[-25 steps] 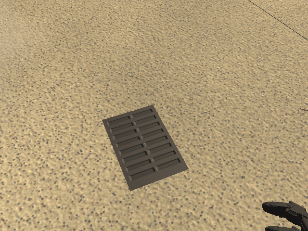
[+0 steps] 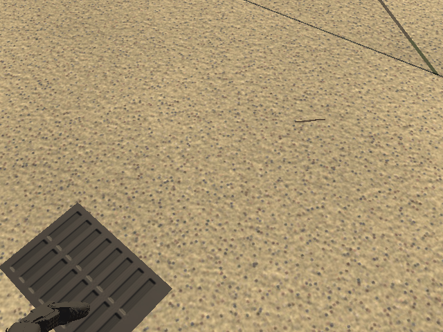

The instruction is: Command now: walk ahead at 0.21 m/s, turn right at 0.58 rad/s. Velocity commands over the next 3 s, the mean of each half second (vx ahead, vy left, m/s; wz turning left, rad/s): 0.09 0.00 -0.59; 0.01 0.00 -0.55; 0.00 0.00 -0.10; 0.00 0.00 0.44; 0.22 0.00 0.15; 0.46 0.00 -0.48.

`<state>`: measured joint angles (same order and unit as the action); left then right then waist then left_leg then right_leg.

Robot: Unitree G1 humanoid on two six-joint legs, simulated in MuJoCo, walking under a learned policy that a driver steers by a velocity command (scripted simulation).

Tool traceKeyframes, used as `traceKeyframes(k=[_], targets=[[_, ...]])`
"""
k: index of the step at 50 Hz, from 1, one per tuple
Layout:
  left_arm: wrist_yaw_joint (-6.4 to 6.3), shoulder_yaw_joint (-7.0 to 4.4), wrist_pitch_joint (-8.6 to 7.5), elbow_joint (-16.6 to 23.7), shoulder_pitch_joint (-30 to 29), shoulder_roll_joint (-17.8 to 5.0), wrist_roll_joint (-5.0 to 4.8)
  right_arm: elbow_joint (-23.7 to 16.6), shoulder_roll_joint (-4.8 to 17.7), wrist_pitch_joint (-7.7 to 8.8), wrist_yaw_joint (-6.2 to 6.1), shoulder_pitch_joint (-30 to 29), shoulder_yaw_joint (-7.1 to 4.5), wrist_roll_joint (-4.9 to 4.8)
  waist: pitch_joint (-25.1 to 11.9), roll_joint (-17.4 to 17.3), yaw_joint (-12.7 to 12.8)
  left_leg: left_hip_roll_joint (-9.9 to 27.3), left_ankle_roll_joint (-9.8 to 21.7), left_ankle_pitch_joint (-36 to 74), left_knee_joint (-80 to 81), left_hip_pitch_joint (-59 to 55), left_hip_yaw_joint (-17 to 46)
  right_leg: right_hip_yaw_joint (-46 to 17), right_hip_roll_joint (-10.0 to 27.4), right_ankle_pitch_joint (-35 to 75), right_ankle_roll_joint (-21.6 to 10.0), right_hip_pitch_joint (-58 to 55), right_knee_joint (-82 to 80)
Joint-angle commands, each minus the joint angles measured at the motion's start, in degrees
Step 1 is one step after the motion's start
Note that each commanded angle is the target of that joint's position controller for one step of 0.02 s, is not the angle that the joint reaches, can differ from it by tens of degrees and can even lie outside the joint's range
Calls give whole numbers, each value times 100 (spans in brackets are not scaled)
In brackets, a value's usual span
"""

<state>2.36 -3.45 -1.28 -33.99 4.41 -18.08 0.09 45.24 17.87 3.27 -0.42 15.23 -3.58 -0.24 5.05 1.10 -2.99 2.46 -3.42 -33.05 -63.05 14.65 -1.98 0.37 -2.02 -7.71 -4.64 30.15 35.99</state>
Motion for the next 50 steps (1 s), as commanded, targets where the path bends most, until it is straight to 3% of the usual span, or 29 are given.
traceKeyframes(k=[1,2,3,5,8,11,14,17,19,20,21,22,23,24,25,27,29,31,34,37,40,41,42,43,44,45,46,47,50], targets=[[-62,-318,-52,237,915,-938,-103,-603,778,112,-51,-123,-106,-27,-1716,-44,559,100,52,393,-1275,2642,657,-2421,1662,2657,-1354,-3433,-1241],[-100,-284,-25,266,671,-826,-110,-581,800,47,-127,-159,-125,63,-1367,-6,395,216,20,681,-916,2410,662,-2168,1478,2530,-1209,-2696,-1375],[-126,-263,2,316,499,-798,-34,-564,833,-44,-145,-70,-146,72,-1242,132,198,245,13,853,-741,1981,686,-1991,1330,2527,-1151,-2064,-1541],[-165,-288,4,313,356,-852,62,-512,678,-140,-171,101,-117,107,-1287,261,51,113,-85,1041,-451,1590,596,-1811,1214,2876,-1190,-1489,-1624],[-275,-310,50,220,423,-912,5,-575,533,-194,-219,-109,-68,143,-1393,277,90,-32,-220,1384,246,1631,643,-1759,1077,2762,-1126,-1399,-1552],[-386,-311,181,212,409,-918,-59,-688,483,-249,-198,-497,-44,106,-1366,406,201,-130,-254,1839,963,1614,767,-1980,911,1288,-911,-1389,-1569],[-424,-316,266,209,434,-919,-43,-801,477,-237,-154,-832,-40,62,-1161,604,326,-260,-219,1919,1665,1462,863,-2336,838,226,-810,-1351,-1583],[-402,-318,313,193,519,-894,-50,-856,518,-146,-97,-919,-63,38,-1123,763,391,-397,-126,1616,2315,1127,883,-2700,870,597,-781,-1575,-1303],[-397,-300,343,216,447,-836,-103,-826,532,-78,-50,-733,-99,20,-1142,814,260,-426,8,1820,3208,657,838,-2913,781,1007,-654,-1737,-1016],[-408,-279,368,231,388,-773,-151,-762,563,-48,-35,-537,-133,24,-1111,773,128,-324,123,2467,4001,175,780,-2868,605,846,-469,-1624,-810],[-408,-212,374,242,597,-546,-126,-774,869,-52,-55,-430,-214,99,-1266,245,225,515,431,3016,4251,-542,1351,-2529,282,-315,-168,-1193,-183],[-394,-181,345,334,941,-380,-130,-804,1369,-139,-88,-688,-323,237,-1043,-1495,644,1629,1281,4461,4340,-959,2636,-1320,-688,-2340,238,-13,818],[-387,-316,286,283,886,-885,-45,-834,1045,-152,-80,-533,-286,291,-1100,-1603,363,2173,1917,4927,4406,-905,3249,-1014,-555,-3022,551,404,2196],[-374,-426,293,183,930,-1143,-79,-900,786,-157,-99,-644,-205,242,-1073,-1127,390,2016,1875,4901,4287,-833,2766,-1006,-326,-2684,689,445,2902],[-395,-446,360,52,975,-1080,-115,-935,616,-179,-114,-835,-167,174,-966,-848,449,1620,1618,4664,4200,-767,2188,-911,-232,-2361,809,460,3173],[-406,-383,485,21,951,-789,-129,-952,514,-230,-155,-971,-124,71,-806,-835,420,1278,1422,4506,4197,-729,1544,-740,-125,-1898,979,571,3452],[-379,-305,503,149,713,-548,-176,-918,568,-302,-189,-888,-150,117,-744,-1025,298,1078,1437,4400,4322,-786,1092,-394,-47,-1629,1061,525,2996],[-355,-259,486,289,444,-451,-173,-875,667,-358,-215,-746,-200,134,-852,-1182,131,1196,1535,4426,4328,-1083,968,-265,106,-1607,1103,446,2404],[-277,-206,475,393,333,-380,-130,-860,881,-400,-179,-804,-292,90,-1003,-1272,70,1361,1569,4430,4323,-990,717,-50,287,-1592,1014,-236,1464],[-202,-253,508,397,429,-496,-131,-807,987,-395,-114,-815,-342,0,-1010,-1321,88,1500,1528,4238,4241,-915,606,173,270,-1438,845,-733,676],[-149,-329,522,234,899,-515,-122,-724,938,-376,-101,-888,-342,-150,-993,-1120,396,1389,1107,3676,3662,-535,279,381,84,-404,422,-1714,-866],[-197,-406,513,184,1102,-700,-108,-583,725,-356,-76,-563,-293,-114,-1013,-572,422,1140,678,2936,3016,62,-97,-37,200,357,195,-2462,-1360],[-301,-565,482,280,1278,-1413,-91,-757,300,-349,-37,-517,-152,200,-1060,1333,278,409,39,382,1182,1661,-687,-2135,1735,2510,-429,-3438,-1472],[-249,-538,349,394,1207,-1531,123,-1040,436,-324,-105,-1137,-180,178,-1131,1542,606,-188,-115,-664,22,2388,105,-3110,2465,2822,-1541,-2879,-1566],[-223,-453,230,357,1104,-1231,169,-1009,665,-339,-141,-1279,-250,65,-1100,929,669,-27,-67,-379,-469,2395,454,-2645,2216,2346,-1491,-2748,-1663],[-247,-374,164,299,824,-1003,105,-928,704,-359,-156,-1185,-280,6,-947,762,483,65,-1,116,-457,2367,526,-2156,1873,1973,-1152,-2612,-1632],[-280,-315,158,300,576,-817,11,-777,685,-380,-193,-1036,-299,32,-930,558,381,120,-17,492,-316,2317,546,-1875,1610,1683,-879,-2594,-1595],[-313,-250,166,290,410,-709,-51,-729,697,-402,-206,-927,-308,71,-914,638,309,98,-78,803,-295,2171,511,-1700,1493,1906,-803,-2482,-1578],[-381,-147,171,219,386,-545,30,-631,534,-408,-149,-713,-263,2,-1082,667,238,-12,-186,1275,-89,1676,422,-1400,1310,2101,-822,-2384,-1603]])
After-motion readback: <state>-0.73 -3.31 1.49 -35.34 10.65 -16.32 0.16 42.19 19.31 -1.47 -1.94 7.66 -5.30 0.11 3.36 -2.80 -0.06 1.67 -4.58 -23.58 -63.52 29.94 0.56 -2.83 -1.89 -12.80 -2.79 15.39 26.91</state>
